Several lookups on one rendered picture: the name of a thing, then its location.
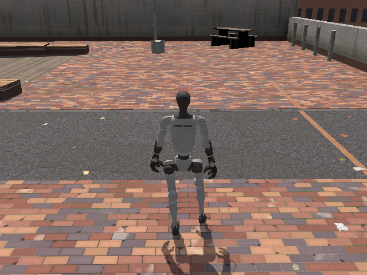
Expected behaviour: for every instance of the robot right upper arm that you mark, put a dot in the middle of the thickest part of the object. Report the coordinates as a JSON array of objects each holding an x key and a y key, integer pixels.
[{"x": 203, "y": 131}]

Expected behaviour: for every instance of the robot right forearm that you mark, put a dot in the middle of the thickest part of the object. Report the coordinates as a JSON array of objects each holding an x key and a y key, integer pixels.
[{"x": 210, "y": 155}]

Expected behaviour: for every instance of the robot left thigh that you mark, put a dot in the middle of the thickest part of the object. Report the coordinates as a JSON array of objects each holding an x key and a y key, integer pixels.
[{"x": 169, "y": 170}]

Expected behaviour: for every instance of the robot right foot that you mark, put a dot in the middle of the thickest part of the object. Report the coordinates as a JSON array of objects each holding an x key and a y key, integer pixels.
[{"x": 202, "y": 219}]

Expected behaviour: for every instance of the robot left forearm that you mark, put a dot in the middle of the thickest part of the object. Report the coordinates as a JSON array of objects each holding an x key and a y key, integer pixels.
[{"x": 156, "y": 152}]

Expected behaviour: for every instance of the robot left upper arm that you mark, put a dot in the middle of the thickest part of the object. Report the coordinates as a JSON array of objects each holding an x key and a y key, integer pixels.
[{"x": 162, "y": 131}]

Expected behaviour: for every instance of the left robot hand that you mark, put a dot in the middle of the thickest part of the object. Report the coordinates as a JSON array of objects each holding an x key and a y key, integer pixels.
[{"x": 153, "y": 164}]

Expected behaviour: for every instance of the right robot hand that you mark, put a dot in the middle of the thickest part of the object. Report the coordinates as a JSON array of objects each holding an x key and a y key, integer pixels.
[{"x": 213, "y": 171}]

